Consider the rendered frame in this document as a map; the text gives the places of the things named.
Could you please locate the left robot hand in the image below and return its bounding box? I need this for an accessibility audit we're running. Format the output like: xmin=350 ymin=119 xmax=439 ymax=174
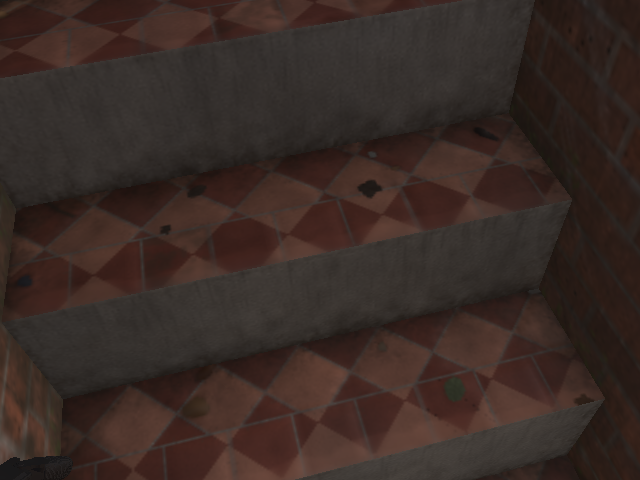
xmin=0 ymin=456 xmax=73 ymax=480

